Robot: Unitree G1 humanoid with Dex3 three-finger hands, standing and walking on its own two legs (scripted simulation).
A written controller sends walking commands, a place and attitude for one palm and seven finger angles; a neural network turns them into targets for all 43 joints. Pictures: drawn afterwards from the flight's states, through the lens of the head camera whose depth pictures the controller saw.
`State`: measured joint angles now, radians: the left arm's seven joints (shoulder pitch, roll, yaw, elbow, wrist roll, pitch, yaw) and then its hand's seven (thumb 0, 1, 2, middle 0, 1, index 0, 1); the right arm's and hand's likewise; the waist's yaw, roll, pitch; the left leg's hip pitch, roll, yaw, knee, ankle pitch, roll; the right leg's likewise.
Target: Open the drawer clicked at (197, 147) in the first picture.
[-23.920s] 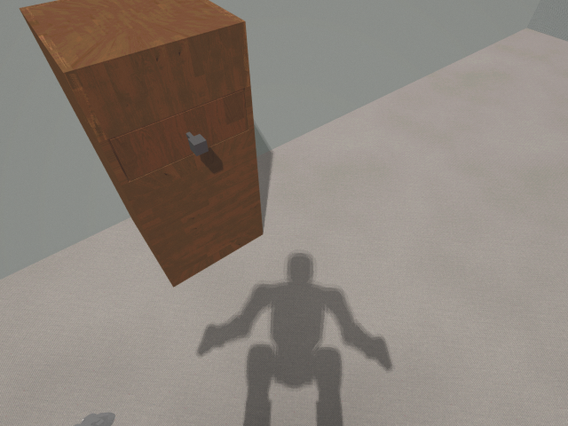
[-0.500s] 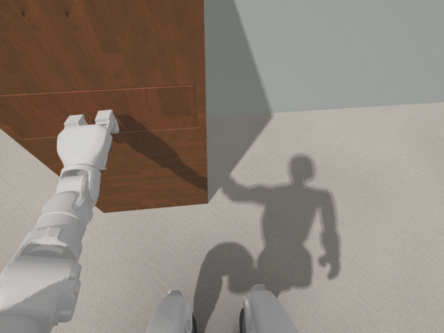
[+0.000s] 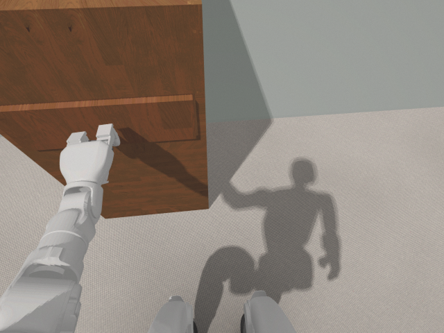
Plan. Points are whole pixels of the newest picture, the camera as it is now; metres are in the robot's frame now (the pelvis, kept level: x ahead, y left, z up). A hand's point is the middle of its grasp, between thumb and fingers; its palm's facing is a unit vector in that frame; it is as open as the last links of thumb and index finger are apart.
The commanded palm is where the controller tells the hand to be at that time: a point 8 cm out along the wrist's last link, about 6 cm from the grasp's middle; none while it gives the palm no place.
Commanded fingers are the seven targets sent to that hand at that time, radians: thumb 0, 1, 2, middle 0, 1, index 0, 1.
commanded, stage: pull the drawer open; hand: left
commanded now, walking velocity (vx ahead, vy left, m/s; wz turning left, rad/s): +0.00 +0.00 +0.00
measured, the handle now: (101, 144) +0.48 +0.24 -0.03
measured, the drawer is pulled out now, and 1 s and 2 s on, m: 0.01 0.13 0.26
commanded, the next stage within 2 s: none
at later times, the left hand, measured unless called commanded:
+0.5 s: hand (98, 199) +0.37 +0.23 -0.05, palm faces -0.05 -0.06 -1.00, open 7.4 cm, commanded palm +0.33 +0.23 +0.01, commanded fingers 0.00 0.90 0.90 -0.40 -1.35 -0.40 -1.35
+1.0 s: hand (95, 229) +0.31 +0.23 -0.05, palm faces -0.05 -0.07 -1.00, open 7.4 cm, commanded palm +0.27 +0.23 +0.01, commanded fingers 0.00 0.90 0.90 -0.40 -1.35 -0.40 -1.35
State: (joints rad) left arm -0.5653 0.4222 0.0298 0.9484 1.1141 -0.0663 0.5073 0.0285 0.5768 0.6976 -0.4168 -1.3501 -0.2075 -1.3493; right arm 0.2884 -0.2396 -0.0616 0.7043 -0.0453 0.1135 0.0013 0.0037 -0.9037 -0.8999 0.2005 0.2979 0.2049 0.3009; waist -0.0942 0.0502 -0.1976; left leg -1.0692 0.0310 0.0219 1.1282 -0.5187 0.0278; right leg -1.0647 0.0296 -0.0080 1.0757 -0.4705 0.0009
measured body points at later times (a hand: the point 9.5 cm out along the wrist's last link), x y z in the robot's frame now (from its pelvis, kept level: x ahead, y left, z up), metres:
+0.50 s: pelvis +0.02 +0.00 +0.01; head +0.13 +0.00 +0.45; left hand +0.37 +0.23 +0.00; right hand +0.13 -0.26 -0.12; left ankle +0.00 +0.10 -0.65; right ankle +0.01 -0.13 -0.65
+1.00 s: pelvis +0.02 +0.00 +0.01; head +0.11 -0.01 +0.45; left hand +0.31 +0.23 +0.00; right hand +0.16 -0.26 -0.11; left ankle +0.00 +0.10 -0.65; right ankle +0.01 -0.13 -0.65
